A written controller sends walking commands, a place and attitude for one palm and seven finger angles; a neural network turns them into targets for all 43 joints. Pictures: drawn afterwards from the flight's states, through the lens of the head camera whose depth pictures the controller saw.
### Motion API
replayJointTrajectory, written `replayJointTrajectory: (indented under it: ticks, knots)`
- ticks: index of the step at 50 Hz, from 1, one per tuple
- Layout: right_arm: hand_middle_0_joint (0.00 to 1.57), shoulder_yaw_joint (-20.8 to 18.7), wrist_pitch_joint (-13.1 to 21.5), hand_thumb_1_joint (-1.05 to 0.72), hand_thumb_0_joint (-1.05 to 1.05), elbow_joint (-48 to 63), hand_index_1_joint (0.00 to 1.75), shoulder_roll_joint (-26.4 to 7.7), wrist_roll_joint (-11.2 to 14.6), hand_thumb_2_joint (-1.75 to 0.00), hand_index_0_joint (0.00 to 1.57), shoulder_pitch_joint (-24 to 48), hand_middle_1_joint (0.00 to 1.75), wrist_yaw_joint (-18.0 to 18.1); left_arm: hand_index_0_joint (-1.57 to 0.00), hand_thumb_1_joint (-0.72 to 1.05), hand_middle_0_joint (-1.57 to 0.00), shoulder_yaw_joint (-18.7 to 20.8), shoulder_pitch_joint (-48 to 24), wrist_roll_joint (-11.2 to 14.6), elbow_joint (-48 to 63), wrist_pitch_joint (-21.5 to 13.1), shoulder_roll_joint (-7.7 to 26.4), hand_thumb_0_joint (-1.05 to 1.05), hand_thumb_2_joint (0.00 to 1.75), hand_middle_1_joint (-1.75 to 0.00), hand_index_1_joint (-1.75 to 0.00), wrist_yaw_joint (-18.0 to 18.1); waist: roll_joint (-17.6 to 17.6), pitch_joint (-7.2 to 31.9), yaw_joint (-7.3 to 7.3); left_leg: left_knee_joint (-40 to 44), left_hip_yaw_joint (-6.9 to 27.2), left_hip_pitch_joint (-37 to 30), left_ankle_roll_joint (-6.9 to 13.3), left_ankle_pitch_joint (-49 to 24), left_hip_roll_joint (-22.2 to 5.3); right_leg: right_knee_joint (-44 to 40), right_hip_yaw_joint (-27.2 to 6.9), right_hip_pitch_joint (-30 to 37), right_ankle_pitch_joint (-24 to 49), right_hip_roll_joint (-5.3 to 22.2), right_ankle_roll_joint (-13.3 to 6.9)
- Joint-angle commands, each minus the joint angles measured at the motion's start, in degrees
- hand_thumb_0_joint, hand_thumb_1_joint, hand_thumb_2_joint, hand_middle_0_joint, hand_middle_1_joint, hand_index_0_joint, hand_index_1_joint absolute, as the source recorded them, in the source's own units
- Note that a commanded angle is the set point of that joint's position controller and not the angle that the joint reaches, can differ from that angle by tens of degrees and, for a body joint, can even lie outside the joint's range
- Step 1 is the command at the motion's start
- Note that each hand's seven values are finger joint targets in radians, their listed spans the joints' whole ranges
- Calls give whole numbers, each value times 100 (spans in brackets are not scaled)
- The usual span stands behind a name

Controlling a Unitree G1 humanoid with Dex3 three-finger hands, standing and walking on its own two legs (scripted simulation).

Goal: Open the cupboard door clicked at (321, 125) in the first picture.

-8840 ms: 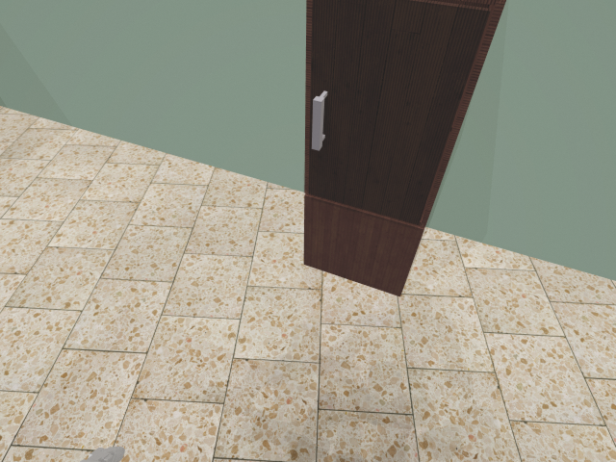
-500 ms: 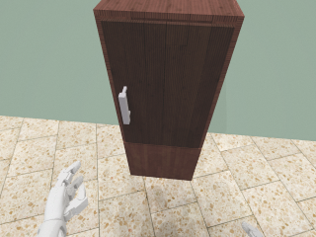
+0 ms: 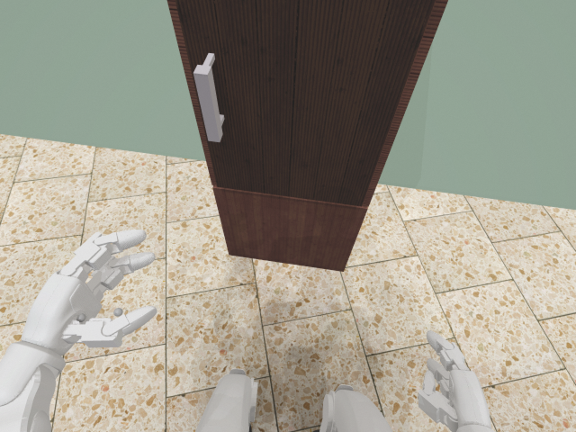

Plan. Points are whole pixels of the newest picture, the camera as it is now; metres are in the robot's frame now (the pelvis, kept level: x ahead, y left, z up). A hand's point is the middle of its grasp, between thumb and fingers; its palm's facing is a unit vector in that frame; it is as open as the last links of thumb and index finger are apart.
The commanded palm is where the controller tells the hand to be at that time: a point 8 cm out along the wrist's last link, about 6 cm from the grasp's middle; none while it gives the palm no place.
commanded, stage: raise the hand with hooked fingers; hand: left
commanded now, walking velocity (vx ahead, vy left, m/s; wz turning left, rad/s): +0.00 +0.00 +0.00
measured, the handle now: (212, 99) +0.63 +0.19 +0.06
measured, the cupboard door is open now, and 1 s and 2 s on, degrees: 0 0 0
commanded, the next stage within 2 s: move the hooked fingers beside the handle in 1.40 s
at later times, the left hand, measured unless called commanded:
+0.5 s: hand (68, 280) +0.27 +0.29 +0.07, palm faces -0.07 -1.00 -0.07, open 13.1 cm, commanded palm +0.25 +0.34 +0.07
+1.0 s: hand (58, 250) +0.31 +0.32 +0.07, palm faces -0.08 -1.00 -0.05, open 14.0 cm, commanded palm +0.29 +0.36 +0.08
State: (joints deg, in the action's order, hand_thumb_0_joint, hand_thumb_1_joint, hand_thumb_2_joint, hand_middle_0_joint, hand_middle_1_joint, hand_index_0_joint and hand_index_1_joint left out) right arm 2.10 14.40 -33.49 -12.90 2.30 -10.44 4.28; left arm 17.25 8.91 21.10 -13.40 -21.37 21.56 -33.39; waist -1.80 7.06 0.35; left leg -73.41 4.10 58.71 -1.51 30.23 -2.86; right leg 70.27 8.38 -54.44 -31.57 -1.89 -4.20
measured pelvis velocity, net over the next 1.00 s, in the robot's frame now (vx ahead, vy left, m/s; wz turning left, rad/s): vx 0.02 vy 0.04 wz -0.02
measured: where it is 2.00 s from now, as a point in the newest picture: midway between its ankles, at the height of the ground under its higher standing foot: outside the picture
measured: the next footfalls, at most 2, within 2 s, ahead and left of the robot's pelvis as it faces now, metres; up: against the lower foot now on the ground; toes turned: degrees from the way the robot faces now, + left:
none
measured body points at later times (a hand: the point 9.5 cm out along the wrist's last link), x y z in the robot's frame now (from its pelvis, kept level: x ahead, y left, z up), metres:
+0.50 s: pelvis +0.01 +0.05 +0.02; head +0.09 +0.08 +0.46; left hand +0.27 +0.34 +0.07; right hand +0.19 -0.21 -0.04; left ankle +0.05 +0.13 -0.63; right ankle +0.03 -0.08 -0.63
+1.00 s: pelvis +0.02 +0.04 +0.03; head +0.10 +0.07 +0.47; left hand +0.31 +0.37 +0.08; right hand +0.17 -0.21 -0.05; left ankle +0.05 +0.13 -0.63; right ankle +0.03 -0.08 -0.63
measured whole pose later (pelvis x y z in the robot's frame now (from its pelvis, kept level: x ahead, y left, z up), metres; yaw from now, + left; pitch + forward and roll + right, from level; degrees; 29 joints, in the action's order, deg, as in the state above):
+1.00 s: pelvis +0.02 +0.04 +0.03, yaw -1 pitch +17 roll -4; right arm 1.7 10.9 -30.4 -16.1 2.1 -16.0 2.8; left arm 24.7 0.0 21.2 -23.4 -17.9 26.5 -33.5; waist -1.2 7.9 -1.5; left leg -66.0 0.7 54.6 2.3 28.7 -1.3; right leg 61.4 5.0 -50.2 -28.4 -0.5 -0.2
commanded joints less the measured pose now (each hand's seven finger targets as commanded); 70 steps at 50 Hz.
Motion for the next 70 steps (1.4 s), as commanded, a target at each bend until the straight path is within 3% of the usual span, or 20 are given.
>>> replayJointTrajectory:
  ticks: [1, 3, 6, 8, 11, 13, 14, 18, 21, 23, 27, 29, 34, 38, 40, 43, 47, 57, 64, 70]
  knots:
    - [20, -480, 183, -90, 0, 1146, 30, -893, 37, -90, 20, 39, 30, 54, -26, 6, -26, 1462, 338, 459, 907, 357, 1411, 0, 54, -84, -84, 185, 344, 1888, 253, 1005, -255, -589, 346, -1403, 274, -1984, -1635, 2149, 932, 374, 548]
    - [20, -478, 192, -90, 0, 1133, 30, -786, -14, -90, 20, 22, 30, 0, -26, 1, -26, 1623, 346, 550, 976, 111, 1302, 0, 52, -87, -87, 480, 427, 1849, 306, 1013, -231, -480, 293, -1509, 245, -1843, -1589, 2165, 1241, 350, 545]
    - [20, -538, 230, -90, 0, 995, 30, -781, -44, -90, 20, -79, 30, -100, -27, -6, -27, 1276, 345, 378, 962, -415, 901, 0, 49, -92, -92, 720, 205, 1454, 142, 1168, -276, -608, 273, -1372, 242, -1713, -1307, 1580, 1003, 242, 478]
    - [20, -561, 255, -90, 0, 951, 30, -876, -39, -90, 20, -143, 30, -118, -27, -10, -27, 816, 29, 242, 823, -619, 635, 0, 47, -94, -94, 643, 225, 1165, -70, 1153, -250, -710, 318, -1231, 248, -1619, -1144, 1051, 640, 138, 401]
    - [20, -600, 293, -90, 0, 891, 30, -1061, 18, -90, 20, -344, 30, -93, -28, -17, -28, 526, -131, 118, 609, -699, 656, 0, 44, -99, -99, 373, 201, 1170, -236, 1266, -205, -877, 367, -917, 251, -1646, -989, 691, 186, 110, 361]
    - [20, -591, 333, -90, 0, 951, 30, -1153, 37, -90, 20, -398, 30, -47, -28, -22, -28, 535, -425, 176, 747, -660, 827, 0, 42, -102, -102, 193, -22, 1215, -242, 1356, -151, -1098, 385, -873, 253, -1563, -883, 559, 235, 49, 294]
    - [20, -602, 349, -90, 0, 942, 30, -1197, 44, -90, 20, -419, 30, -28, -28, -24, -28, 698, -602, 170, 1019, -679, 1091, 0, 41, -103, -103, 162, -226, 1531, -172, 1455, -111, -1359, 377, -947, 232, -1484, -802, 622, 413, 52, 277]
    - [20, -566, 407, -90, 0, 993, 30, -1193, -4, -90, 20, -404, 30, -34, -29, -34, -29, 1127, -557, 201, 1646, -728, 1470, 0, 37, -110, -110, 426, -773, 1895, 51, 1774, 124, -2159, 238, -1576, 178, -1197, -462, 590, 951, -24, 172]
    - [20, -557, 335, -90, 0, 989, 30, -1141, -35, -90, 20, -376, 30, -94, -29, -41, -29, 1095, -205, 173, 1635, -658, 1216, 0, 34, -114, -114, 716, -920, 1798, 79, 1943, 249, -2514, 92, -1921, 115, -1190, -332, 462, 1065, 6, 207]
    - [20, -540, 234, -90, 0, 1009, 30, -1143, -36, -90, 20, -399, 30, -115, -30, -45, -30, 1082, -180, 146, 1234, -492, 1143, 0, 32, -117, -117, 777, -706, 1492, 23, 1976, 265, -2258, 81, -1844, 128, -1229, -280, 521, 1054, -35, 199]
    - [20, -514, 46, -90, 0, 1126, 30, -1239, 15, -90, 20, -427, 30, -116, -30, -50, -30, 706, -443, -4, 628, -55, 940, 0, 30, -120, -120, 575, -447, 1113, -167, 2089, 256, -1989, 94, -1187, 134, -1375, -268, 386, 889, -26, 250]
    - [20, -506, 24, -90, 0, 1171, 30, -1265, 23, -90, 20, -479, 30, -100, -30, -50, -30, 699, -745, -8, 572, 45, 1024, 0, 30, -120, -120, 391, -462, 1275, -185, 2039, 240, -2106, 88, -1417, 135, -1411, -288, 415, 969, -42, 236]
    - [20, -474, 46, -90, 0, 1142, 30, -1264, -30, -90, 20, -485, 30, -65, -30, -50, -30, 981, -1525, 58, 895, -183, 1435, 0, 30, -120, -120, 246, -684, 1705, -147, 1956, 321, -2554, 17, -1851, 132, -1356, -322, 384, 1069, -69, 185]
    - [20, -460, 56, -90, 0, 1051, 30, -1263, -48, -90, 20, -475, 30, -52, -30, -50, -30, 1275, -1609, 109, 705, -367, 1717, 0, 30, -120, -120, 241, -733, 1747, -62, 1928, 353, -2577, -24, -2025, 132, -1315, -337, 420, 1101, -82, 140]
    - [20, -455, 8, -90, 0, 1044, 30, -1250, -34, -90, 20, -497, 30, -65, -30, -50, -30, 1278, -1550, 82, 497, -320, 1709, 0, 30, -120, -120, 188, -836, 1795, -65, 1955, 320, -2644, -20, -2061, 114, -1355, -340, 393, 1078, -50, 176]
    - [20, -444, -49, -90, 0, 1054, 30, -1269, -11, -90, 20, -491, 30, -53, -30, -50, -30, 1245, -1590, 131, 110, -98, 1701, 0, 30, -120, -120, 51, -689, 1627, -90, 1965, 223, -2328, 86, -1810, 162, -1466, -359, 579, 1091, -61, 169]
    - [20, -467, -80, -90, 0, 1122, 30, -1280, 24, -90, 20, -533, 30, -60, -30, -50, -30, 1179, -1502, 192, 96, 73, 1662, 0, 30, -120, -120, -92, -574, 1792, -91, 1936, 106, -2355, 174, -1987, 177, -1578, -397, 782, 1299, -41, 208]
    - [20, -482, -66, -90, 0, 1075, 30, -1223, -1, -90, 20, -580, 30, -112, -30, -50, -30, 1367, -1481, 221, 118, -328, 1754, 0, 30, -120, -120, 155, -415, 1660, -108, 1743, -95, -1849, 278, -1754, 225, -1560, -555, 988, 1327, -25, 230]
    - [20, -462, -83, -90, 0, 1078, 30, -1185, 21, -90, 20, -565, 30, -79, -30, -50, -30, 1355, -1496, 245, 199, -294, 1811, 0, 30, -120, -120, 76, -447, 1853, -125, 1593, -233, -1717, 350, -1800, 247, -1642, -764, 1326, 1572, 4, 273]
    - [20, -441, -106, -90, 0, 1042, 30, -1172, 34, -90, 20, -546, 30, -64, -30, -50, -30, 1313, -1575, 257, 16, -282, 1728, 0, 30, -120, -120, 72, -310, 1657, -180, 1512, -247, -1507, 356, -1678, 248, -1653, -809, 1297, 1508, 12, 289]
